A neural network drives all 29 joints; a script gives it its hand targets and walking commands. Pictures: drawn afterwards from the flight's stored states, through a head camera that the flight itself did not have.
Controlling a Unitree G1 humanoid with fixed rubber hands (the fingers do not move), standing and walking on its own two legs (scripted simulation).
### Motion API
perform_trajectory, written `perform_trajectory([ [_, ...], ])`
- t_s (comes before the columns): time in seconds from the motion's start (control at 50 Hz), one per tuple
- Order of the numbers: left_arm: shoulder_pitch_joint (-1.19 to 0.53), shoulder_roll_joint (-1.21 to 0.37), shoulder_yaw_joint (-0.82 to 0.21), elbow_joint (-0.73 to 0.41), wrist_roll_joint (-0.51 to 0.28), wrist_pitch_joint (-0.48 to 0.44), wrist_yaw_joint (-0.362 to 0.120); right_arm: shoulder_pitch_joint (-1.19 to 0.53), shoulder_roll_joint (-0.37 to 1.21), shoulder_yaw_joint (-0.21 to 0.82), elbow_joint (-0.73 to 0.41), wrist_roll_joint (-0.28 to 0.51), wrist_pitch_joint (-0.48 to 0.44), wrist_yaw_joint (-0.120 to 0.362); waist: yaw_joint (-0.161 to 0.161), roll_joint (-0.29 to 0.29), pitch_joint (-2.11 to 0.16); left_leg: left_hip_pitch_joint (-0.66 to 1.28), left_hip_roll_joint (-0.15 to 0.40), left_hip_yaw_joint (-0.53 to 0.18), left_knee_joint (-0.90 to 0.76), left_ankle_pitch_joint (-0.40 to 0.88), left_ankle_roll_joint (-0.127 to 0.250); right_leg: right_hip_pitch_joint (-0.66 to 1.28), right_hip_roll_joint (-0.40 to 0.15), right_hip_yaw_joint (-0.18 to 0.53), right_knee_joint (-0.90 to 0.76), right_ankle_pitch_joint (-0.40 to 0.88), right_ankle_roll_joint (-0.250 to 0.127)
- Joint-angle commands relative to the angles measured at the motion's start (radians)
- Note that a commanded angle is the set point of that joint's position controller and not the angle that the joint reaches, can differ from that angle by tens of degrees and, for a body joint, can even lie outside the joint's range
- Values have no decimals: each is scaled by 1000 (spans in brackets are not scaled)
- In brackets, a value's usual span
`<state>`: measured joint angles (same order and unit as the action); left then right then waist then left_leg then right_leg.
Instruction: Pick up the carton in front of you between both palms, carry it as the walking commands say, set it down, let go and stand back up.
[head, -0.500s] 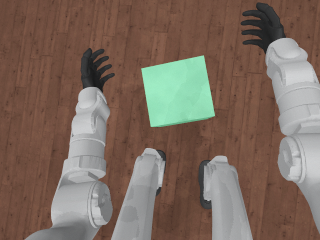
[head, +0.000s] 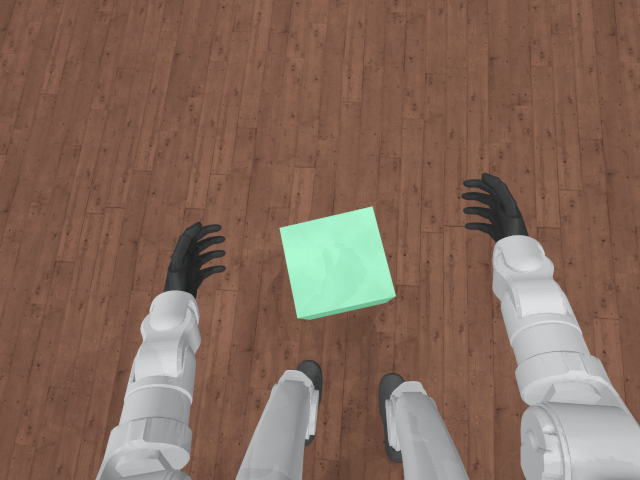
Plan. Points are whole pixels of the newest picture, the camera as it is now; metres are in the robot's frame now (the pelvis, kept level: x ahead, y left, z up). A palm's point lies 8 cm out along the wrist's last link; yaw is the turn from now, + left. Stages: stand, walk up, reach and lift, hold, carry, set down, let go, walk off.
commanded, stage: let go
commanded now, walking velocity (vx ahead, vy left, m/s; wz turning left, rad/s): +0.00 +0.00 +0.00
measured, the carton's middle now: (337, 269) +0.42 +0.05 -0.56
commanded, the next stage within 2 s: stand in 1.06 s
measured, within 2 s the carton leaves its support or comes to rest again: neither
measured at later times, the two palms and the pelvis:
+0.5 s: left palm (95, 387) +0.22 +0.25 +0.02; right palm (591, 344) +0.29 -0.20 +0.00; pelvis +0.07 +0.01 +0.08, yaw +2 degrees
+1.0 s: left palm (91, 394) +0.22 +0.25 +0.03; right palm out of the picture +0.22 -0.22 +0.02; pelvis +0.06 +0.00 +0.08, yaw +2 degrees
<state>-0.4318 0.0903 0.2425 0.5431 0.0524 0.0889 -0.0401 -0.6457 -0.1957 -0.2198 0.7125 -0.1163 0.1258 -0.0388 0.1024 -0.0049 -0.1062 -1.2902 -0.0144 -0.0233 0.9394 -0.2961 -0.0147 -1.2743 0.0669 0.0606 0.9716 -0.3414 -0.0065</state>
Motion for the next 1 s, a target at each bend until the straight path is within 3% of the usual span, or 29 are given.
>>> perform_trajectory([
  [0.0,28,152,-30,-121,-9,-34,-38,-53,-58,10,-199,17,-40,-28,15,-64,-675,551,-32,67,-101,248,-8,556,-8,-13,-177,235,33],
  [0.1,222,164,-101,-116,-55,-60,-58,159,-50,43,-217,48,-78,-12,5,-29,-503,749,-14,22,-185,292,-5,560,-10,-33,-254,169,23],
  [0.26,504,166,-179,-186,-96,-96,-36,487,-75,68,-209,67,-135,15,-19,27,-375,1082,2,-32,-285,576,-27,670,0,-42,-369,258,11],
  [0.32,567,173,-192,-214,-97,-103,-30,580,-81,79,-221,71,-149,23,-37,26,-297,1158,4,-40,-331,625,-32,747,-3,-43,-430,293,10],
  [0.52,639,213,-191,-205,-82,-78,-31,804,-86,128,-294,94,-126,63,-92,-31,-55,1181,-26,-11,-505,430,-12,1068,-33,-21,-562,417,27],
  [0.72,636,227,-167,-188,-43,4,-28,824,-93,162,-380,117,-43,108,-78,18,123,1201,-36,15,-549,259,-6,1138,-41,-28,-616,292,27],
  [0.8,620,226,-161,-194,-33,30,-34,813,-97,159,-393,109,-14,109,-82,4,163,1219,-34,20,-545,215,-1,1126,-45,-28,-622,242,25],
  [0.82,584,258,-157,-270,-13,81,-12,864,-97,150,-337,130,-43,90,-94,24,105,1217,-58,21,-515,205,-6,1167,-47,-25,-585,317,20],
  [0.84,595,247,-168,-250,-19,96,-1,850,-99,160,-349,124,-46,80,-101,-4,120,1209,-55,20,-509,193,-3,1154,-47,-25,-580,334,25],
  [0.98,581,227,-182,-272,-32,139,19,829,-109,156,-357,112,-27,73,-102,-25,163,1183,-48,18,-514,157,2,1145,-46,-33,-584,268,18],
])
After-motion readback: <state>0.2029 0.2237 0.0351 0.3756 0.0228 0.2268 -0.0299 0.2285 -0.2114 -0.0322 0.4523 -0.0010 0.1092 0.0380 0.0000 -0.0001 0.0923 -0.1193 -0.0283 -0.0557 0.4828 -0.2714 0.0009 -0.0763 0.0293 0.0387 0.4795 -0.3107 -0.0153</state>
